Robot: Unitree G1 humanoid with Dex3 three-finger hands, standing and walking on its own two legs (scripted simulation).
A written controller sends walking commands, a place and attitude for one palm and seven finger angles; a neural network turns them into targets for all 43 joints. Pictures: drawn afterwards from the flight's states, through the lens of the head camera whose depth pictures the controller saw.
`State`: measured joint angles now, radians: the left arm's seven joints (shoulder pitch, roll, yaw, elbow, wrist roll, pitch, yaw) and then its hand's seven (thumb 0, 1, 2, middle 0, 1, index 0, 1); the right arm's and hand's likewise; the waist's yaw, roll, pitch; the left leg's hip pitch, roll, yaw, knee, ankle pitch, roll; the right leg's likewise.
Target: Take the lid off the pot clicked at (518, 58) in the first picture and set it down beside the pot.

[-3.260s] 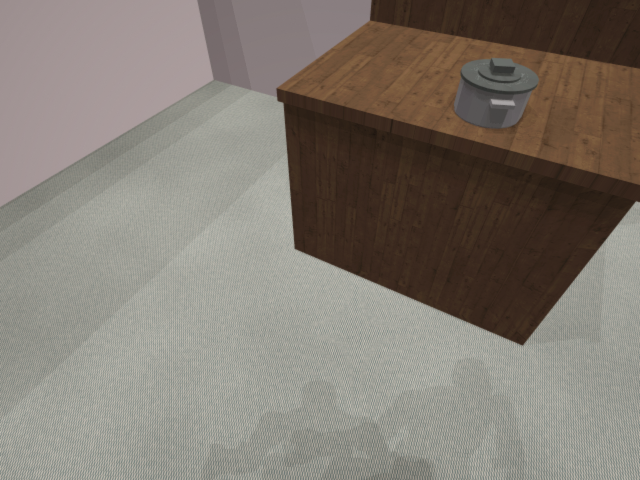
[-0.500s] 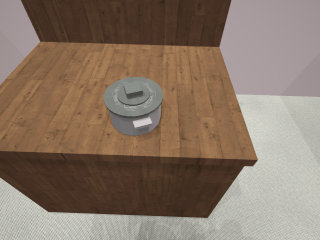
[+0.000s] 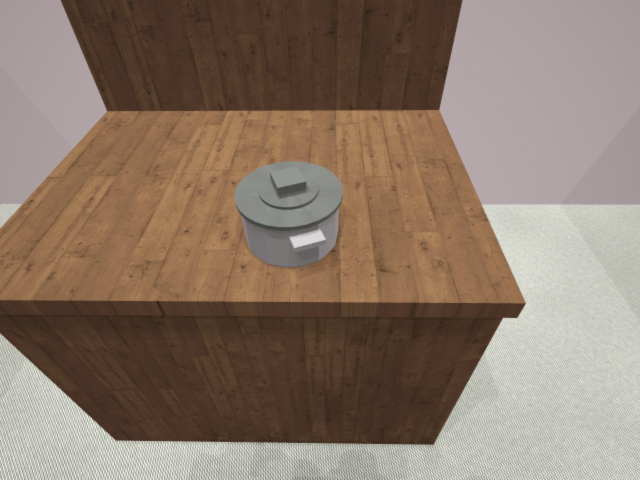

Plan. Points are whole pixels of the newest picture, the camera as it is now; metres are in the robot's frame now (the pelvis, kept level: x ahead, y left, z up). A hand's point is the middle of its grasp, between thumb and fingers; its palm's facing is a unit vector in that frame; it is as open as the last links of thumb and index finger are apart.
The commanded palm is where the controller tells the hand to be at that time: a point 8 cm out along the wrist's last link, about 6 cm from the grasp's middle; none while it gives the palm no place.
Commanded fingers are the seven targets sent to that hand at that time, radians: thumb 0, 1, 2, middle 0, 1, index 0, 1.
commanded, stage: come to a stop and stand still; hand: left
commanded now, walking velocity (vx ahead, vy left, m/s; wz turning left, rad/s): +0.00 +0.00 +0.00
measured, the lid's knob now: (288, 180) +0.55 +0.10 +0.10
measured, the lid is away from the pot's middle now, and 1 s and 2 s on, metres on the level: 0.00 0.00 0.00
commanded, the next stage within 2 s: look again from close up in 0.26 s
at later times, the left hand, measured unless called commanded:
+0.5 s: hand out of the picture +0.01 +0.18 -0.15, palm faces +0.02 -0.98 -0.22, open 7.3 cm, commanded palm none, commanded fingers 0.00 0.90 0.90 -0.20 -0.30 -0.20 -0.30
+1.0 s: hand out of the picture +0.03 +0.16 -0.15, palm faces +0.04 -0.98 -0.20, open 7.3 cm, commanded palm none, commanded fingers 0.00 0.90 0.90 -0.20 -0.30 -0.20 -0.30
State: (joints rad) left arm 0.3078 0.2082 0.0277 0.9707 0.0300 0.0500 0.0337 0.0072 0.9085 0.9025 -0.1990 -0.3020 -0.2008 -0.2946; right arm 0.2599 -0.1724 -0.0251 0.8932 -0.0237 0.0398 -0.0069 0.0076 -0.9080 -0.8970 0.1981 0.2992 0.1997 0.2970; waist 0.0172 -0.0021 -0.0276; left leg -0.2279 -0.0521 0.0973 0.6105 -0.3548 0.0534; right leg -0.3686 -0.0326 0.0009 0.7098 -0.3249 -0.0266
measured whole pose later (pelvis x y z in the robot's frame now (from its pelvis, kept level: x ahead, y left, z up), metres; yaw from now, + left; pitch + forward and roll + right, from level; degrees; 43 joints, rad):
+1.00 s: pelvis +0.04 -0.01 +0.02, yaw +1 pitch +0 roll +0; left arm 0.30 0.14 -0.01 1.10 0.01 -0.01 0.03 0.01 0.92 0.90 -0.20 -0.30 -0.20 -0.29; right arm 0.29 -0.15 0.01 1.10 -0.01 -0.02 -0.04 0.01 -0.91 -0.90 0.20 0.30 0.20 0.30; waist 0.01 0.02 0.03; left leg -0.10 -0.02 0.07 0.40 -0.29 0.03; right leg -0.22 0.01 -0.03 0.46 -0.23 -0.03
